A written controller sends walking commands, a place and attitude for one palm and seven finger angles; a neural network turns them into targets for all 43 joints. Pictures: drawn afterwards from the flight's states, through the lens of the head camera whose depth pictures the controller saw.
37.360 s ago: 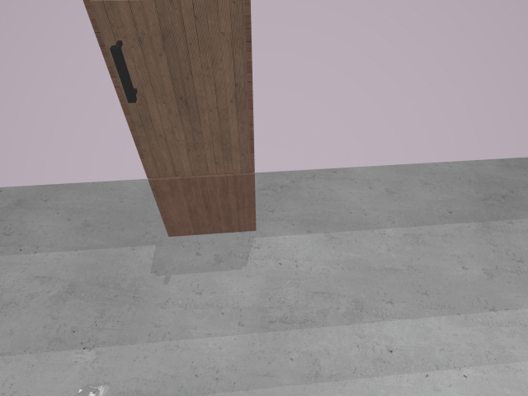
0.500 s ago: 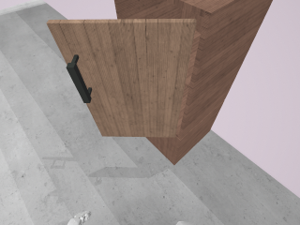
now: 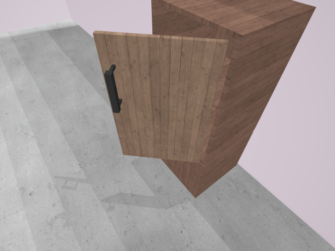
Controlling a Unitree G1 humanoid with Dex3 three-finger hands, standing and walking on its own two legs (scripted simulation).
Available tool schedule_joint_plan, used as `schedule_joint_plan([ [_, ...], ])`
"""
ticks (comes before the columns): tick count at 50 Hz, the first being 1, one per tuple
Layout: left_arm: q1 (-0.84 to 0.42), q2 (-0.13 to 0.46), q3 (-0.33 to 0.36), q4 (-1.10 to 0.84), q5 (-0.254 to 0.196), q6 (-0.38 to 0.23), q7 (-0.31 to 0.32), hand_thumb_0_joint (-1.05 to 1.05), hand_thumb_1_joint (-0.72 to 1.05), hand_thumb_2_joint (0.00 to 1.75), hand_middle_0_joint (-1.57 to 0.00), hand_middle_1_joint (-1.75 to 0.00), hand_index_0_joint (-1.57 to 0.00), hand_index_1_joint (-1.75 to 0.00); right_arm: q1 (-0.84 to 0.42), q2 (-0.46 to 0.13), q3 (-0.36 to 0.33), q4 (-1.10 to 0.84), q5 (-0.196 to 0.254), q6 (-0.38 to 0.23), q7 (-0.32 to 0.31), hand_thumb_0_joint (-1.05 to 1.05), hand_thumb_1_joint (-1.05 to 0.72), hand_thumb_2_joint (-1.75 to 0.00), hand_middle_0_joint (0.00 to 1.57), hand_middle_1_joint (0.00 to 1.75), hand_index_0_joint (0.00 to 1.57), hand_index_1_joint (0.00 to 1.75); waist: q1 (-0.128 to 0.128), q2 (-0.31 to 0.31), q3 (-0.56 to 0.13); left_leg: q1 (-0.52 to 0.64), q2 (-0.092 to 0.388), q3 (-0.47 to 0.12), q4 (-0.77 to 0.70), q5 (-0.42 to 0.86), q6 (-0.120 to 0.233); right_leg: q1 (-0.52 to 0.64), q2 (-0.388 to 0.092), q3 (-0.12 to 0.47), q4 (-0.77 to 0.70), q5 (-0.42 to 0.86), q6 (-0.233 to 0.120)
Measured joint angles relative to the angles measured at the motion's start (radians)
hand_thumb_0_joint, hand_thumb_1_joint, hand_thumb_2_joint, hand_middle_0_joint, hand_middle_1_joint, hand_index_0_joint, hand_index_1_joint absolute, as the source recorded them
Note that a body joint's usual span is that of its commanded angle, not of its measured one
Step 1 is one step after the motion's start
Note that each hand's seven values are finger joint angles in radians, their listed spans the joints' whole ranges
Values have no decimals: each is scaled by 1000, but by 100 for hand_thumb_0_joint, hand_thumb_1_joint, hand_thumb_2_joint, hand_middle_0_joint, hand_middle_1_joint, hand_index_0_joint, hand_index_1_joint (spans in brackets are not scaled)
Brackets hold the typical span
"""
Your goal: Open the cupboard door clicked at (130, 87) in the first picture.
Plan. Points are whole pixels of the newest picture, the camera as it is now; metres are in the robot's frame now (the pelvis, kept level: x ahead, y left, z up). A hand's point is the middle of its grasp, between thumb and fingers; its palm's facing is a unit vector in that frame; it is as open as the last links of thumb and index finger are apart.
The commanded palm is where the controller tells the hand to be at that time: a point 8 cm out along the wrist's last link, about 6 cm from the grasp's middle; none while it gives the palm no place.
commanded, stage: come to a stop and stand still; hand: left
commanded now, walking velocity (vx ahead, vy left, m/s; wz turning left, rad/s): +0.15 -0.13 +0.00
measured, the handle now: (114, 89) +0.56 +0.24 +0.07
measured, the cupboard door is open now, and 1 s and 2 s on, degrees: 46 46 46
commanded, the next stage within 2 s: look again from close up in 1.00 s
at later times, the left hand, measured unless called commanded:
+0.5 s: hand out of the picture +0.04 +0.12 -0.16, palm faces +0.05 -0.97 -0.23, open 7.2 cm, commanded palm none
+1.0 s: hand out of the picture -0.01 +0.06 -0.17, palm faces +0.07 -0.99 -0.12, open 7.4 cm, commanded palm none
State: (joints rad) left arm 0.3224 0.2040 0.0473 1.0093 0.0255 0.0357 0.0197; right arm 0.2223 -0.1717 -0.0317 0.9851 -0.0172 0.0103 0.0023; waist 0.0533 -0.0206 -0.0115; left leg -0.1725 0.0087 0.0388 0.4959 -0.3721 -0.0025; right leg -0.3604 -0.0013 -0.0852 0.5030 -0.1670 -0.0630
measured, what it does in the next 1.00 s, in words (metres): steps on the spot: right foot, then left foot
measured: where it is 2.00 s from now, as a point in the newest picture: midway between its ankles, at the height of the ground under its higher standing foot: outside the picture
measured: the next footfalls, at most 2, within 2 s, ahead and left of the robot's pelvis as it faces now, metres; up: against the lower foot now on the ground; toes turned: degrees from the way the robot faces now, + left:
right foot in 0.36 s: +0.06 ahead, -0.12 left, +0.00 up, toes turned -2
left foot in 0.66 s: +0.06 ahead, +0.05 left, +0.00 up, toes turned +1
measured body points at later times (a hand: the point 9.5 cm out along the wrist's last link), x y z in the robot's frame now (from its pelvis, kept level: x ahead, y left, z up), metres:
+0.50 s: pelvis +0.01 -0.06 +0.00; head +0.02 -0.08 +0.45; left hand +0.04 +0.18 -0.14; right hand -0.04 -0.26 -0.17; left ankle -0.02 +0.09 -0.70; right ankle +0.02 -0.13 -0.73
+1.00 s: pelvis +0.03 -0.08 +0.01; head +0.04 -0.08 +0.46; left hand -0.01 +0.11 -0.15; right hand +0.02 -0.29 -0.16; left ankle +0.03 +0.05 -0.73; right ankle +0.02 -0.13 -0.73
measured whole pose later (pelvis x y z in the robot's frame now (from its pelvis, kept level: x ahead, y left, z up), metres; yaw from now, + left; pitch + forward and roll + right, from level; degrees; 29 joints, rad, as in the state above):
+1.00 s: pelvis +0.03 -0.08 +0.01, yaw +0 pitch -1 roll +1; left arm 0.35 0.08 -0.02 1.15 0.00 -0.02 0.03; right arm 0.29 -0.12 0.01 1.15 -0.01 -0.01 -0.05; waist 0.02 0.00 0.04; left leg -0.15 0.04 0.06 0.39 -0.22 -0.02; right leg -0.12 0.07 -0.08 0.37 -0.23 -0.10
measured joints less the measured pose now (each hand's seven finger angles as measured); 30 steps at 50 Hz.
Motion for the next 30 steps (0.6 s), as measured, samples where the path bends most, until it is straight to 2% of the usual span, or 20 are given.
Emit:
schedule_joint_plan([
  [3,10,7,4,25,-5,19,-2,0,91,90,-20,-30,-20,-30,55,27,5,16,-12,-7,-19,0,-93,-90,20,30,20,30,-28,-20,-14,13,-12,-7,-36,70,11,-60,4,28,181,-183,28],
  [8,7,-5,9,25,2,3,-23,0,91,90,-20,-30,-20,-30,160,44,29,66,-12,-17,-28,0,-94,-90,20,30,20,30,-38,-32,-19,51,-14,-19,-120,124,8,-151,5,73,505,-142,42],
  [11,-6,-22,5,24,-1,-1,-27,0,91,90,-20,-30,-20,-30,195,56,36,88,-12,-24,-32,0,-93,-90,20,30,20,30,-45,-36,-8,54,-15,-14,-140,135,0,-161,-14,79,563,-136,51],
  [13,-18,-33,1,26,-1,3,-22,1,92,90,-20,-30,-20,-30,208,61,36,97,-15,-27,-34,0,-92,-90,20,30,20,30,-56,-28,4,50,-8,-11,-139,133,-7,-133,-28,68,499,-166,54],
  [16,-35,-34,-2,27,-8,-5,-18,1,94,90,-20,-30,-20,-30,215,64,34,104,-20,-26,-34,0,-92,-90,20,30,20,30,-74,-6,26,31,14,-9,-100,110,-28,-39,-31,50,273,-215,57],
  [18,-39,-30,-5,23,-11,-27,-17,1,94,90,-20,-30,-20,-30,222,66,32,109,-14,-24,-33,0,-91,-90,20,30,20,30,-77,-5,33,1,20,-2,-29,69,-46,45,-34,52,88,-124,57],
  [19,-48,-36,-7,29,-11,-39,-13,1,94,90,-20,-30,-20,-30,216,61,31,116,-8,-20,-31,0,-91,-90,20,30,20,30,-75,10,42,-17,33,-5,22,34,-40,48,-21,48,82,-89,44],
  [22,-65,-48,-16,43,-12,-50,-7,1,94,90,-20,-30,-20,-30,197,52,22,133,0,1,-30,0,-91,-90,20,30,20,30,-86,44,48,-89,43,-21,200,-114,-13,75,2,11,85,-128,2],
  [25,-63,-50,-19,49,-13,-54,4,1,95,90,-20,-30,-20,-30,164,52,17,141,2,7,-31,0,-91,-90,20,30,20,30,-74,34,40,-139,40,1,303,-100,-9,122,14,-1,17,-111,-15],
  [27,-58,-51,-23,56,-13,-54,8,1,95,90,-20,-30,-20,-30,137,52,16,137,4,2,-32,0,-91,-90,20,30,20,30,-65,27,36,-146,39,14,290,-70,-13,145,26,-2,-21,-92,-23],
  [30,-46,-56,-30,67,-13,-53,9,1,95,90,-20,-30,-20,-30,93,54,16,126,7,-6,-35,0,-91,-90,20,30,20,30,-53,22,32,-117,35,24,176,-5,-17,164,50,-1,-50,-79,-33],
])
